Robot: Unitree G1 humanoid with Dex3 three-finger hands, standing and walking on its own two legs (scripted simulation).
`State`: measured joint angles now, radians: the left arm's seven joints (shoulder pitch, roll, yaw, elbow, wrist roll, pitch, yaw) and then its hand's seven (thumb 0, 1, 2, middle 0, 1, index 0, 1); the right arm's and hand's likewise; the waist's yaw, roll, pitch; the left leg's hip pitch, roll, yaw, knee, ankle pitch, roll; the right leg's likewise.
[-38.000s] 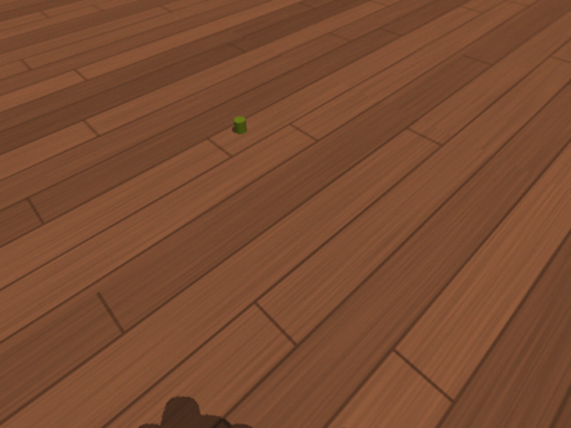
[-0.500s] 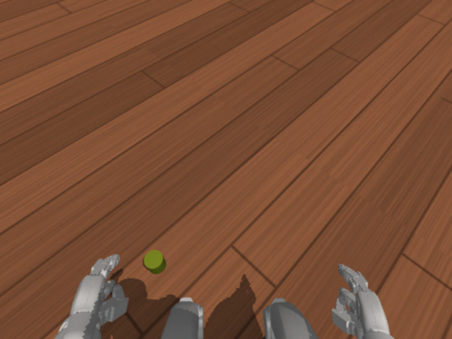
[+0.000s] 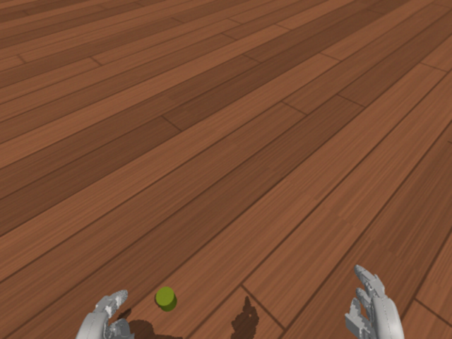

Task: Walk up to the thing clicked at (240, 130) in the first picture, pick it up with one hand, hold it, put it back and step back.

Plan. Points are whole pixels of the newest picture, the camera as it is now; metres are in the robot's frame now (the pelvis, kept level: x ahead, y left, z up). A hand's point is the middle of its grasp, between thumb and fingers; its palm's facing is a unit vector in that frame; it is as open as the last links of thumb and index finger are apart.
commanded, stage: home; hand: left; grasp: from above
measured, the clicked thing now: (166, 299) +0.41 +0.26 -0.67
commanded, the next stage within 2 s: stand in 1.74 s
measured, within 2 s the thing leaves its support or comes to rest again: neither
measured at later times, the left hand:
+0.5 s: hand (134, 336) +0.16 +0.17 -0.05, palm faces +0.04 -0.98 -0.20, open 7.4 cm
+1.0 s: hand (131, 338) +0.16 +0.18 -0.04, palm faces +0.03 -0.98 -0.20, open 7.4 cm
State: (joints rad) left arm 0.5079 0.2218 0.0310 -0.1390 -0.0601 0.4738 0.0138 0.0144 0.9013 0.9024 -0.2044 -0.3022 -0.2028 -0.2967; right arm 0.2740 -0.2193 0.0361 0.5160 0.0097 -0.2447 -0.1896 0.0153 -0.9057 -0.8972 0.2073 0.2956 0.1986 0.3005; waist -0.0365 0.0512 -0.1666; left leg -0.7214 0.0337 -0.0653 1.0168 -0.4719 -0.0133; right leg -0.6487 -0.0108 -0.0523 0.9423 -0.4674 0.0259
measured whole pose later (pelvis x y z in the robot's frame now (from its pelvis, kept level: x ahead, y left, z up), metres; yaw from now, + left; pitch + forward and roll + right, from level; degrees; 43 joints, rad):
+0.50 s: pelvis +0.00 +0.00 +0.00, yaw +0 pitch +10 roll -3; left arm 0.50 0.22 0.03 -0.13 -0.06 0.45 0.02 0.01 0.90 0.90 -0.20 -0.30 -0.20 -0.30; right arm 0.29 -0.22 0.03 0.55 0.01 -0.24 -0.19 0.02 -0.90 -0.90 0.21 0.30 0.20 0.30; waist -0.04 0.05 -0.15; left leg -0.71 0.04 -0.06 1.01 -0.48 -0.02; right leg -0.64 -0.01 -0.05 0.94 -0.47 0.02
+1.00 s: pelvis +0.00 +0.00 +0.00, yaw +0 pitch +10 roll -3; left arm 0.50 0.23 0.02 -0.15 -0.06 0.46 0.02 0.02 0.90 0.90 -0.20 -0.30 -0.20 -0.30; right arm 0.29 -0.21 0.03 0.55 0.01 -0.25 -0.19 0.02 -0.90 -0.90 0.21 0.30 0.20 0.30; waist -0.03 0.05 -0.15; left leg -0.71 0.04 -0.06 1.01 -0.47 -0.01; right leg -0.64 -0.01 -0.05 0.94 -0.47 0.03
